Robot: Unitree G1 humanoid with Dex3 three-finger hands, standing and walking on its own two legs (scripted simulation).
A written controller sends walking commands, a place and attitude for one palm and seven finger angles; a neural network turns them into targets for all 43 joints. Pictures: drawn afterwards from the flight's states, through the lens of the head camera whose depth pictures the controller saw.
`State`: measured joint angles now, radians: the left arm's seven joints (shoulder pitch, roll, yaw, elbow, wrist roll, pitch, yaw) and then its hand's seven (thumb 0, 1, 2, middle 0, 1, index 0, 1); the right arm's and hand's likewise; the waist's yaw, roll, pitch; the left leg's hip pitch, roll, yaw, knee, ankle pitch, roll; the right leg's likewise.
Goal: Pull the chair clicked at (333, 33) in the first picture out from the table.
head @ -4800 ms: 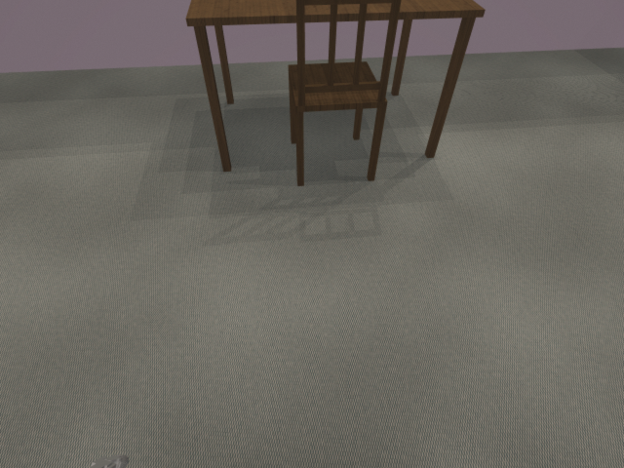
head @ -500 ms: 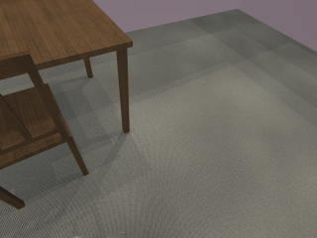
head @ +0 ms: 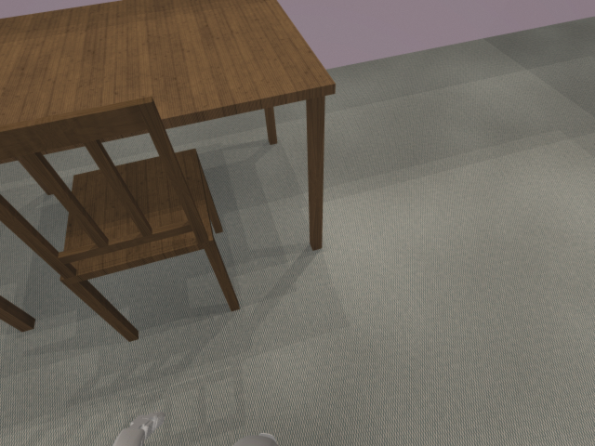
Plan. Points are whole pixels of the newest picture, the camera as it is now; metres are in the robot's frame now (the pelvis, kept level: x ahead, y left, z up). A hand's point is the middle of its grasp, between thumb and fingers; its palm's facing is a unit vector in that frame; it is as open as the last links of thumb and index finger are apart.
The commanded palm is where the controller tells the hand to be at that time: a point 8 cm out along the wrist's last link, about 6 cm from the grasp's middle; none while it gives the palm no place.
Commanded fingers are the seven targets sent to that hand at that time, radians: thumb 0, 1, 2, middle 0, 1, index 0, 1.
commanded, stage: turn to face it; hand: left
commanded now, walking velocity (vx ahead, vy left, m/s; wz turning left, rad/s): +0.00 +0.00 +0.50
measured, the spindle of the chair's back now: (71, 204) +0.58 +0.52 -0.09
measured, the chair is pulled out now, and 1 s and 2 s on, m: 0.00 0.00 0.00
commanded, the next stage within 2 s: take the last steps up to it in 0.38 s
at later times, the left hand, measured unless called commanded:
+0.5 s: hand out of the picture -0.05 +0.25 -0.17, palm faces +0.27 -0.93 -0.25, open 7.4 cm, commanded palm none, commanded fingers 0.00 0.90 0.90 -0.20 -0.30 -0.20 -0.30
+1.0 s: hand out of the picture +0.00 +0.20 -0.14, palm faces +0.37 -0.90 -0.22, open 7.3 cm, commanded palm none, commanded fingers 0.00 0.90 0.90 -0.20 -0.30 -0.20 -0.30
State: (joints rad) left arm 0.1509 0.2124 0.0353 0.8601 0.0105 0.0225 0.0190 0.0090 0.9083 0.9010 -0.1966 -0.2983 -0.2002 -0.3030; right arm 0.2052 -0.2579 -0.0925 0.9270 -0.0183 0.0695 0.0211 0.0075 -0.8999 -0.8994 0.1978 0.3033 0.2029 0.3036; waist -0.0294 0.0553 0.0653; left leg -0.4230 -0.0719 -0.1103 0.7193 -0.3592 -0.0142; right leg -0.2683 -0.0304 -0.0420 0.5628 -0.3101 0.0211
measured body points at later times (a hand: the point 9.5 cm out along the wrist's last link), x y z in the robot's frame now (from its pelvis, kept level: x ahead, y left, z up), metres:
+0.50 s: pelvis -0.01 +0.03 +0.01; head +0.02 +0.06 +0.45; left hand -0.07 +0.29 -0.15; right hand +0.16 -0.19 -0.12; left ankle -0.06 +0.12 -0.73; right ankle -0.02 -0.12 -0.67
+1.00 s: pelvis +0.06 +0.03 +0.02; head +0.07 +0.01 +0.47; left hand -0.02 +0.25 -0.13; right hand +0.13 -0.20 -0.15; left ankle +0.03 +0.18 -0.65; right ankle +0.04 -0.07 -0.73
